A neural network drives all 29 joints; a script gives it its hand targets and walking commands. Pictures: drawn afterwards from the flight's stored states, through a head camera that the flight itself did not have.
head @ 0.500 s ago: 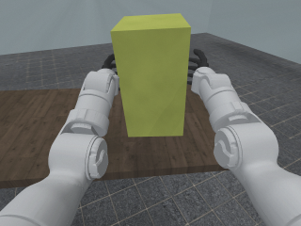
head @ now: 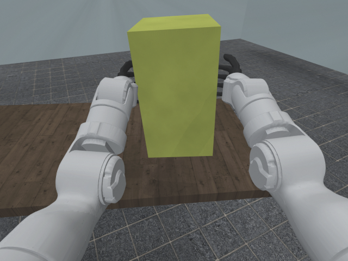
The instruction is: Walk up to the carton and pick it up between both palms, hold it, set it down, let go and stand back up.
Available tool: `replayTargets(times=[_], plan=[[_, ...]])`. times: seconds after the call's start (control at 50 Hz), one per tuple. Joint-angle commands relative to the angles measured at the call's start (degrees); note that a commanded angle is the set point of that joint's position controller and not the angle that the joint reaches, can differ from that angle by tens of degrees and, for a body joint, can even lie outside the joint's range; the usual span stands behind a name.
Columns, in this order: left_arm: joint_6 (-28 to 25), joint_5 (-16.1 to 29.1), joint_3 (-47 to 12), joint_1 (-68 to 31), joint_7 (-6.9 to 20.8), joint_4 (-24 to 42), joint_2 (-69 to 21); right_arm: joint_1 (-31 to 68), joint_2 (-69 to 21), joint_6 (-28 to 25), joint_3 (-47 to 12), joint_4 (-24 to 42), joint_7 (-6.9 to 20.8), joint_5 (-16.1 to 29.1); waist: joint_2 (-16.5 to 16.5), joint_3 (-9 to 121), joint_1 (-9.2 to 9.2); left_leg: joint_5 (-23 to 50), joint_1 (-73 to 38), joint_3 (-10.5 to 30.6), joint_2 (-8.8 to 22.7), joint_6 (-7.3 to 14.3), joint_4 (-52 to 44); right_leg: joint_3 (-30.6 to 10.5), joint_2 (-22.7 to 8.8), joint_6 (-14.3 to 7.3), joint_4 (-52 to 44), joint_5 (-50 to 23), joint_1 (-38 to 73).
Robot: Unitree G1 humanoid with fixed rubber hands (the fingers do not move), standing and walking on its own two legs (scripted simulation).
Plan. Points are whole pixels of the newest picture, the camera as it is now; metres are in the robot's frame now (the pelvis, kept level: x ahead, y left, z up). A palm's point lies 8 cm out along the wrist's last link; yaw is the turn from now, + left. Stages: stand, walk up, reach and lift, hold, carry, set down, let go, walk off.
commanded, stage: reach and lift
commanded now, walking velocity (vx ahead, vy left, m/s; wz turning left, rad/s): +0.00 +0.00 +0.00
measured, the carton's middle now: (177, 86) +0.45 -0.01 +0.25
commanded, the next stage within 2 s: hold in 0.48 s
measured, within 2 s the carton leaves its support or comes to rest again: neither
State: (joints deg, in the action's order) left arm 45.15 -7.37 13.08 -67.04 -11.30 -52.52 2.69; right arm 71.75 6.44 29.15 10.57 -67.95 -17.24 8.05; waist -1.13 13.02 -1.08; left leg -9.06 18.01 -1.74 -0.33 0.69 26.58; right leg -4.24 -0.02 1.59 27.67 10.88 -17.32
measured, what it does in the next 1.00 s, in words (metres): stands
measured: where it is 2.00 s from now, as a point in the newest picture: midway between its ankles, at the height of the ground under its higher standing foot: outside the picture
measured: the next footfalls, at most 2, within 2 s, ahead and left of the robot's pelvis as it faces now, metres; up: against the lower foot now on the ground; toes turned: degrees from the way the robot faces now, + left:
none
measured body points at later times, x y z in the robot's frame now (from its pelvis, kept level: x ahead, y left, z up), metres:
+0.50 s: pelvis +0.00 +0.00 +0.00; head -0.10 +0.01 +0.44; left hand +0.39 +0.12 +0.30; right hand +0.39 -0.13 +0.32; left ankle +0.05 +0.11 -0.74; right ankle +0.04 -0.14 -0.74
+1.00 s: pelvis +0.00 +0.00 +0.00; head -0.10 +0.00 +0.44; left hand +0.39 +0.12 +0.30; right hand +0.39 -0.13 +0.32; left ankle +0.05 +0.11 -0.74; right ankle +0.04 -0.14 -0.74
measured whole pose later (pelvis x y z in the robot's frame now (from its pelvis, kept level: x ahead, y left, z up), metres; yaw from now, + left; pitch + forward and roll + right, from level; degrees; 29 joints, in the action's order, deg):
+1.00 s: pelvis +0.00 +0.00 +0.00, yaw +0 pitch +0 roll +0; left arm 48.9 -8.7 15.1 -70.0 -10.0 -52.5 2.7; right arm 75.9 7.9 36.0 9.6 -67.3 -18.6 9.3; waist -0.7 15.1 -1.1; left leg -8.9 18.0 -1.6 -0.3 0.7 26.5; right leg -4.2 0.0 1.6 27.7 10.7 -17.3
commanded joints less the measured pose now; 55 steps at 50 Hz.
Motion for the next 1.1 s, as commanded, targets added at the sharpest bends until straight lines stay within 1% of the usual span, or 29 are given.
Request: replayTargets(times=[0.0,0.08,0.1,0.16,0.2,0.28,0.32,0.38,0.42,0.44,0.48,0.5,0.54,0.56,0.58,0.6,0.62,0.68,0.7,0.76,0.78,0.8,0.82,0.88,0.94,1.0,1.02,1.04,1.08], plan=[[-7.3,9.42,-8.04,-66.94,9.23,24.86,-43.39,69.06,-38.0,-2.26,-11.31,25.53,11.79,19.5,8.3,32.01,0.42,15.93,-20.54,7.26,0.84,-5.4,-2.04,5.31,7.11,-0.49,-9.02,-8.3,9.95],[-6.69,9.51,-8.0,-67.07,9.14,24.59,-43.41,69.79,-38.46,-1.35,-11.35,26.47,11.64,19.82,7.78,31.43,0.57,13.95,-19.24,7.65,1.08,-5.2,-2.78,5.22,7.12,-0.49,-8.93,-8.2,10.35],[-6.28,9.11,-7.47,-66.35,9.21,23.34,-43.74,68.65,-37.79,-0.88,-11.0,24.92,11.57,19.5,8.44,29.79,0.29,13.84,-18.91,7.64,0.97,-5.4,-3.03,5.18,7.11,-0.61,-9.11,-7.84,10.15],[-5.71,7.6,-5.19,-66.44,9.95,22.16,-42.26,67.46,-37.53,0.05,-10.07,22.38,11.43,19.02,8.09,26.95,0.32,10.13,-17.42,7.47,1.05,-5.11,-4.25,4.98,6.98,-0.67,-9.17,-6.9,11.45],[-5.31,6.67,-3.54,-66.12,10.38,19.98,-41.61,67.17,-37.45,0.65,-9.31,20.55,11.52,18.49,7.28,24.2,0.33,6.7,-15.58,7.84,1.28,-4.67,-5.5,5.09,6.9,-0.44,-9.16,-5.65,11.84],[-4.68,4.77,-0.34,-64.16,11.48,15.15,-40.04,67.76,-36.57,1.26,-8.23,19.17,11.37,17.74,6.25,21.05,0.67,3.32,-12.74,7.21,1.1,-3.98,-6.73,4.83,6.76,-0.53,-9.42,-4.63,12.71],[-4.9,4.15,0.78,-65.62,11.81,15.95,-39.03,66.88,-37.38,1.66,-7.85,17.96,11.46,17.39,6.14,21.1,1.25,2.12,-11.8,6.76,1.05,-3.5,-7.37,4.73,6.77,-0.34,-9.41,-4.35,13.44],[-4.8,3.92,1.27,-65.67,12.26,15.64,-38.07,67.59,-37.16,1.86,-7.7,18.6,11.28,17.26,5.89,21.77,1.18,1.75,-11.61,6.78,1.14,-3.15,-7.88,4.74,6.67,-0.18,-9.03,-4.86,14.09],[-4.88,3.92,1.15,-66.58,12.56,15.62,-37.86,66.9,-37.17,2.07,-7.2,17.31,11.21,16.8,6.15,21.05,0.59,0.18,-10.82,7.05,1.23,-3.09,-8.38,4.72,6.7,-0.06,-8.71,-4.94,14.72],[-4.68,3.79,1.46,-65.93,12.63,15.55,-37.59,67.46,-37.28,2.1,-7.69,18.54,11.14,17.21,5.54,21.76,0.91,0.8,-10.54,6.72,1.1,-2.87,-8.25,4.81,6.79,-0.05,-8.59,-5.74,15.27],[-4.69,4.87,-0.02,-65.98,12.58,17.16,-37.89,68.33,-37.63,1.91,-8.5,20.8,10.79,18.28,5.79,24.76,0.65,4.78,-12.63,6.4,0.75,-3.4,-6.78,4.85,6.88,-0.28,-8.69,-7.43,14.99],[-4.47,4.94,-0.24,-66.42,12.41,17.23,-38.01,68.33,-36.72,2.16,-8.11,20.37,10.62,18.44,6.37,24.58,0.27,4.89,-13.15,6.82,0.81,-3.69,-6.49,4.81,6.96,-0.3,-8.59,-7.17,14.2],[-4.38,4.79,0.37,-67.18,12.33,17.85,-36.97,67.82,-36.77,2.74,-8.26,19.93,10.52,18.59,6.16,24.01,0.49,3.87,-12.74,6.73,0.74,-3.42,-6.76,4.8,6.99,-0.2,-8.85,-6.39,14.22],[-4.27,4.78,0.3,-65.88,12.47,16.43,-37.28,68.32,-36.92,2.67,-8.53,20.92,10.48,18.77,5.64,23.7,0.38,3.37,-11.79,6.77,0.71,-3.21,-6.87,4.58,6.97,-0.07,-8.84,-6.43,14.55],[-4.25,4.99,0.14,-67.09,12.46,18.49,-36.92,68.39,-37.31,2.83,-8.97,21.1,10.43,19.07,5.7,24.79,0.6,4.64,-12.73,6.48,0.71,-3.35,-6.5,4.71,6.99,-0.04,-8.81,-7.1,14.8],[-4.05,5.2,-0.03,-67.08,12.45,17.57,-37.15,68.7,-36.92,3.03,-8.68,20.89,10.38,19.22,6.3,23.97,0.3,4.41,-12.29,6.72,0.72,-3.6,-6.62,4.63,6.92,-0.19,-8.81,-6.84,14.48],[-4.23,5.15,0.14,-68.37,12.37,18.45,-37.21,69.46,-37.37,3.07,-8.68,21.07,10.47,19.24,6.47,24.44,0.71,3.18,-11.8,6.81,0.84,-3.51,-6.91,4.67,7.04,-0.06,-8.58,-6.22,14.48],[-4.03,6.16,-1.1,-67.56,12.16,18.41,-37.89,70.43,-37.34,2.99,-8.87,23.26,10.29,19.57,6.48,26.43,0.41,4.15,-12.1,7.26,0.97,-3.44,-6.7,4.61,7.15,-0.11,-8.42,-7.36,14.75],[-4.18,6.47,-1.76,-68.24,12.12,18.57,-38.24,70.08,-37.9,3.06,-8.68,22.91,10.33,19.33,6.78,26.04,0.06,3.83,-11.79,7.22,1.02,-3.55,-6.74,4.51,7.1,-0.08,-8.3,-7.34,14.58],[-3.87,5.77,-0.85,-67.65,12.02,17.92,-37.48,69.79,-38.03,3.32,-9.31,22.53,10.28,19.69,6.7,25.65,0.72,3.96,-11.71,7.01,0.74,-3.46,-6.6,4.49,7.13,-0.09,-8.63,-7.16,14.58],[-4.13,6.03,-0.95,-69.3,12.0,19.07,-37.9,70.86,-38.57,3.24,-9.35,22.82,10.41,19.84,6.74,25.95,0.73,3.01,-11.75,7.28,0.96,-3.39,-7.01,4.42,7.08,0.0,-8.42,-6.55,14.74],[-4.19,6.26,-1.29,-69.39,12.0,19.22,-38.19,70.89,-38.27,3.29,-8.69,22.64,10.46,19.48,7.07,26.04,0.29,2.74,-11.44,7.43,1.17,-3.51,-7.06,4.56,7.16,0.02,-8.15,-6.95,14.89],[-4.01,6.09,-0.88,-68.48,12.05,18.41,-38.04,70.82,-38.48,3.2,-8.79,23.16,10.39,19.56,6.56,26.22,0.69,3.06,-11.17,7.44,1.1,-3.29,-6.9,4.51,7.22,-0.11,-8.17,-6.95,15.0],[-4.05,6.39,-1.08,-68.93,11.91,19.11,-37.79,70.57,-38.15,3.39,-8.74,23.23,10.28,19.83,7.04,26.85,0.51,4.31,-11.57,7.03,0.81,-3.57,-6.27,4.52,7.24,-0.12,-8.28,-7.67,14.98],[-3.73,5.54,-0.31,-67.6,12.07,16.81,-37.7,70.43,-38.35,3.44,-8.69,22.58,10.45,19.32,6.53,24.57,1.06,1.92,-10.17,7.2,1.08,-3.18,-7.35,4.49,7.16,-0.09,-8.48,-6.53,15.18],[-4.0,5.72,0.07,-69.31,12.26,18.33,-37.52,70.45,-38.61,3.7,-8.16,22.03,10.39,19.19,6.41,24.89,0.66,1.69,-10.12,7.17,1.16,-3.22,-7.37,4.46,7.14,-0.12,-8.19,-6.52,15.33],[-3.91,5.39,0.23,-68.8,12.27,17.13,-37.31,71.35,-38.66,3.52,-8.22,22.01,10.39,19.02,6.54,24.87,1.11,1.17,-9.58,7.17,1.13,-2.9,-7.63,4.36,7.13,0.01,-8.2,-6.33,15.5],[-3.92,5.59,-0.1,-68.92,12.3,17.99,-37.46,70.71,-38.82,3.53,-8.23,22.44,10.44,19.09,6.75,25.68,0.73,1.31,-9.86,7.17,1.22,-2.97,-7.57,4.43,7.19,-0.05,-8.06,-6.78,15.74],[-3.82,5.43,0.61,-68.6,12.3,17.91,-36.79,69.52,-38.83,3.9,-8.73,21.83,10.38,19.62,6.37,24.9,1.13,2.56,-9.85,6.9,0.89,-3.03,-7.18,4.41,7.22,-0.04,-8.25,-7.02,15.59]])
